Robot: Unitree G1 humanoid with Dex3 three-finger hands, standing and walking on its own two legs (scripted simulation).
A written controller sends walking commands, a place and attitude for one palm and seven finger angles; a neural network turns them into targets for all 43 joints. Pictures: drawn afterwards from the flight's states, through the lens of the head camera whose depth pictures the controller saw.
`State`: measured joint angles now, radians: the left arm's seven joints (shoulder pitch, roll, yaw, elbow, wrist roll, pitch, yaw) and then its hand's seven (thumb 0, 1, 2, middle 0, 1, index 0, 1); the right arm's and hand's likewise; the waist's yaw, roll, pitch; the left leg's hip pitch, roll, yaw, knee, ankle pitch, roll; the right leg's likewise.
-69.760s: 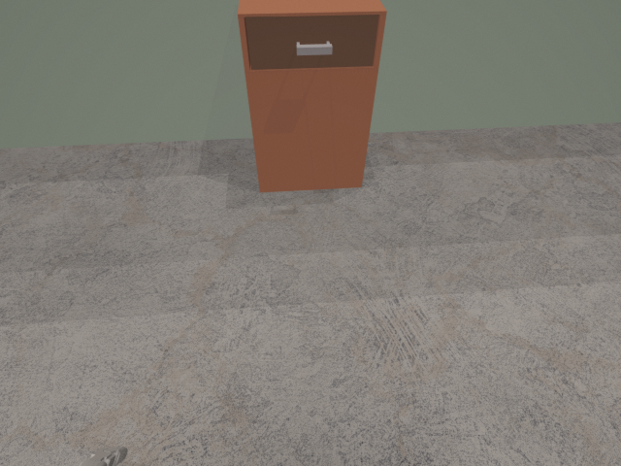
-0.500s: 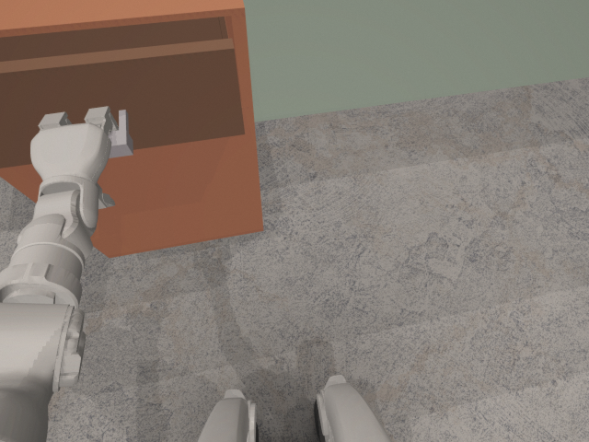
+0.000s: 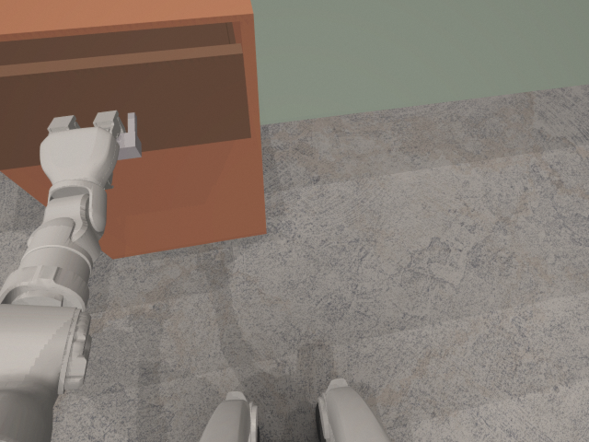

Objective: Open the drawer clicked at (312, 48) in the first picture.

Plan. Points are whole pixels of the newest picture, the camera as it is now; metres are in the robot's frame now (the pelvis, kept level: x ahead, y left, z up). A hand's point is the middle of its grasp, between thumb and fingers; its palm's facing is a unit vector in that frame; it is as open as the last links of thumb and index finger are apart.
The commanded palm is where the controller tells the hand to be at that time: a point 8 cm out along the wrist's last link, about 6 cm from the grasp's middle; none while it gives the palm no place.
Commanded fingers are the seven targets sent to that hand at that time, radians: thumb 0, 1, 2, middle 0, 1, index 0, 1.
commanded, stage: pull the drawer open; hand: left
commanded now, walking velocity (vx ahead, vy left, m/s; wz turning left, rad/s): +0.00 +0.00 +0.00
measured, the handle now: (94, 137) +0.55 +0.27 +0.01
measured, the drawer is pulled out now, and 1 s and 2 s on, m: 0.07 0.18 0.30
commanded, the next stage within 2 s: none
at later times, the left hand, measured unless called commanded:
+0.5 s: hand (100, 204) +0.44 +0.25 -0.01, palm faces -0.03 -0.03 -1.00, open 6.1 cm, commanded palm +0.41 +0.24 +0.04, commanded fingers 0.00 0.90 0.90 -0.40 -1.35 -0.40 -1.35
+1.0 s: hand (99, 253) +0.37 +0.24 -0.01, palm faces -0.01 -0.02 -1.00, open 6.1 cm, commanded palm +0.35 +0.23 +0.04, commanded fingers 0.00 0.90 0.90 -0.40 -1.35 -0.40 -1.35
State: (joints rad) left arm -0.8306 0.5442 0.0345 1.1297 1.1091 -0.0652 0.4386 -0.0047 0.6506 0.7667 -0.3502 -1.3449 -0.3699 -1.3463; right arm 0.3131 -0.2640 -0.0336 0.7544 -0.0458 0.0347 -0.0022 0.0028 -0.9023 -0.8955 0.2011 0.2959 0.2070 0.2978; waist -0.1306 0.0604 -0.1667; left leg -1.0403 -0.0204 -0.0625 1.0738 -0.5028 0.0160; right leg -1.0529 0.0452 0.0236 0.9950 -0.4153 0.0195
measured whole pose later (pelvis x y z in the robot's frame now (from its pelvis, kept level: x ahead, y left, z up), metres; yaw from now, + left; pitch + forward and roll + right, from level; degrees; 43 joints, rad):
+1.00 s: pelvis +0.01 -0.01 +0.02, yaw +1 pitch +19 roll -1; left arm -0.33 0.36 -0.04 0.73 1.10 -0.01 0.54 0.00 0.65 0.80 -0.32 -1.35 -0.36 -1.35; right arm 0.21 -0.24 -0.06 0.72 -0.03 0.06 -0.03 0.01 -0.90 -0.90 0.20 0.30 0.21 0.30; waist -0.02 0.05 -0.16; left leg -0.81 -0.02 -0.05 0.96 -0.48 0.01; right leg -0.84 0.04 0.03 0.91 -0.41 0.01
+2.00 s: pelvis +0.01 -0.02 +0.02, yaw +1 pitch +15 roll +0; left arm 0.13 0.30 -0.09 0.33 1.11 0.05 0.58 0.01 0.65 0.80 -0.30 -1.35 -0.39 -1.35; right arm 0.11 -0.22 -0.03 0.67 -0.03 0.01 -0.04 0.01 -0.90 -0.90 0.20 0.30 0.21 0.30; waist 0.02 0.04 -0.15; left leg -0.71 -0.02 -0.05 0.95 -0.49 0.00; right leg -0.76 0.04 0.04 0.94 -0.43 -0.01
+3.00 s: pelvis +0.03 -0.01 +0.02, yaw +0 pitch +15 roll -1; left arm 0.26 0.29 -0.09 0.17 1.10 0.09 0.54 0.00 0.07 0.54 -0.30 -1.22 -0.35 -1.26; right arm 0.09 -0.20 -0.01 0.63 -0.05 0.03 -0.02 0.01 -0.90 -0.90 0.20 0.30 0.21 0.30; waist 0.03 0.04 -0.16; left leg -0.69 -0.02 -0.04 0.95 -0.52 0.00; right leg -0.74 0.04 0.03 0.93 -0.46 0.00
